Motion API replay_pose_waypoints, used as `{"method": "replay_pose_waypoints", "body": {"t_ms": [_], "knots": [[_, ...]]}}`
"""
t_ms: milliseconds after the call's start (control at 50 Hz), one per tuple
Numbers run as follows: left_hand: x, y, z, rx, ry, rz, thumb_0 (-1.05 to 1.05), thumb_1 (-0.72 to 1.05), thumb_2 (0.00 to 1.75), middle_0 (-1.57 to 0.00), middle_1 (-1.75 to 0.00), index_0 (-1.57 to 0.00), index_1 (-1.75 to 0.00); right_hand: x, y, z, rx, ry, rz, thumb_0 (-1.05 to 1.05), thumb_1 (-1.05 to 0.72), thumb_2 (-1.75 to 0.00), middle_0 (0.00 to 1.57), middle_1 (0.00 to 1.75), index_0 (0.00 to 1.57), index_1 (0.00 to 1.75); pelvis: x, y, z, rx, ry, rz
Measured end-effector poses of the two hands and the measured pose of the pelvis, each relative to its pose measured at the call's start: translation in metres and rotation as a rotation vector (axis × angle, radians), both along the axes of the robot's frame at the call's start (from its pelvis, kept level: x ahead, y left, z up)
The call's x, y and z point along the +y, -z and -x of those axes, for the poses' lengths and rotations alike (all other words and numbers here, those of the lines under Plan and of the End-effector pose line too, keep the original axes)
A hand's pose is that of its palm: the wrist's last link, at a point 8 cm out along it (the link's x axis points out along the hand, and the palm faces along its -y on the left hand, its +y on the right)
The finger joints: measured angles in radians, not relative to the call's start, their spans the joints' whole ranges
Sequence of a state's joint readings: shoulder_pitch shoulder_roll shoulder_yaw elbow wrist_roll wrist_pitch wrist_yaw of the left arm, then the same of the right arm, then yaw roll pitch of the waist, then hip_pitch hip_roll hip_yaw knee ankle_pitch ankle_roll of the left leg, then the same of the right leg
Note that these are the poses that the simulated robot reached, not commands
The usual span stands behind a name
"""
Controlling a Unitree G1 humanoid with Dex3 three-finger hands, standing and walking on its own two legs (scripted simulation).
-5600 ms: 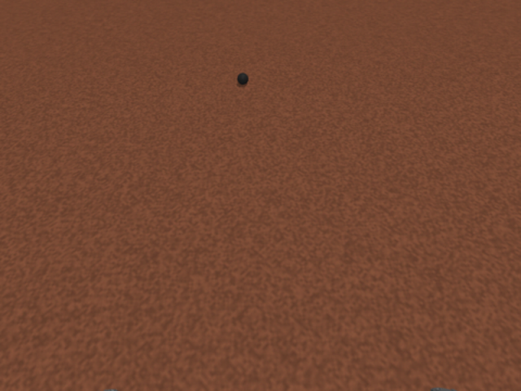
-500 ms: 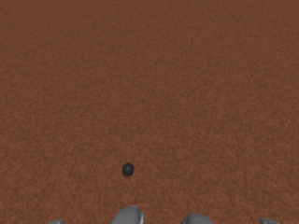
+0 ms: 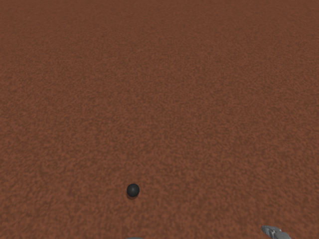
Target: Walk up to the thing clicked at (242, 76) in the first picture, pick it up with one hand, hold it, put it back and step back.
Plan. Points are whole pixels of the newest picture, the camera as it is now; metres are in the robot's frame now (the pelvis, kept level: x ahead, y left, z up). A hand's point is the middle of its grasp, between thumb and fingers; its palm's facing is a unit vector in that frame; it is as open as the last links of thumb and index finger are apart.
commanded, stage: walk up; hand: left
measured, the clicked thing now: (133, 190) +0.47 +0.21 -0.73
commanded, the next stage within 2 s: stand in 1.24 s
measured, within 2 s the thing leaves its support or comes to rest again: neither
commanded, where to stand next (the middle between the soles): +0.09 -0.01 m, yaw -2 degrees
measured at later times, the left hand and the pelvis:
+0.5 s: hand out of the picture +0.12 +0.25 -0.15, palm faces -0.01 -0.95 -0.32, open 7.4 cm; pelvis +0.02 +0.00 +0.01, yaw +0 degrees
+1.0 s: hand out of the picture +0.10 +0.25 -0.15, palm faces +0.01 -0.94 -0.34, open 7.4 cm; pelvis +0.03 +0.00 +0.01, yaw +1 degrees
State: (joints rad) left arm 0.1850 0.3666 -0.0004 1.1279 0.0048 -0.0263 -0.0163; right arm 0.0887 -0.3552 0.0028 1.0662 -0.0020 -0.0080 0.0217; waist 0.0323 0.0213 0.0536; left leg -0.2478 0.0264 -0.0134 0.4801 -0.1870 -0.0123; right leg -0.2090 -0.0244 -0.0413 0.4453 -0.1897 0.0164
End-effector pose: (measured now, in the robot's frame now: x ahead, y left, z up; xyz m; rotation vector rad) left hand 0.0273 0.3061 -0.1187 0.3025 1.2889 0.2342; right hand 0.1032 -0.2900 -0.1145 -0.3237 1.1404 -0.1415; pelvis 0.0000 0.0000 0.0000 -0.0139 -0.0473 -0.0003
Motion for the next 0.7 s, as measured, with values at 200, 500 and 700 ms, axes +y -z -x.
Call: {"method": "replay_pose_waypoints", "body": {"t_ms": [200, 500, 700], "knots": [[-0.002, -0.01, -0.03, -0.021, 0.005, -0.012, 0.01, 0.9, 0.89, -0.2, -0.3, -0.21, -0.3, -0.003, 0.004, -0.001, 0.05, 0.025, -0.009, 0.01, -0.9, -0.9, 0.2, 0.3, 0.2, 0.3, -0.001, -0.006, -0.011, 0.009, -0.003, -0.008], [-0.015, -0.008, -0.085, -0.095, 0.05, 0.029, 0.01, 0.9, 0.89, -0.2, -0.3, -0.21, -0.3, -0.011, -0.005, 0.011, 0.087, 0.077, 0.026, 0.01, -0.9, -0.9, 0.2, 0.3, 0.2, 0.29, 0.0, -0.009, -0.022, 0.011, -0.001, -0.011], [-0.012, -0.008, -0.082, -0.078, 0.042, 0.026, 0.01, 0.9, 0.89, -0.2, -0.3, -0.21, -0.3, -0.008, -0.004, 0.01, 0.09, 0.073, 0.022, 0.01, -0.9, -0.9, 0.2, 0.3, 0.2, 0.29, 0.0, -0.009, -0.024, 0.014, -0.002, -0.011]]}}
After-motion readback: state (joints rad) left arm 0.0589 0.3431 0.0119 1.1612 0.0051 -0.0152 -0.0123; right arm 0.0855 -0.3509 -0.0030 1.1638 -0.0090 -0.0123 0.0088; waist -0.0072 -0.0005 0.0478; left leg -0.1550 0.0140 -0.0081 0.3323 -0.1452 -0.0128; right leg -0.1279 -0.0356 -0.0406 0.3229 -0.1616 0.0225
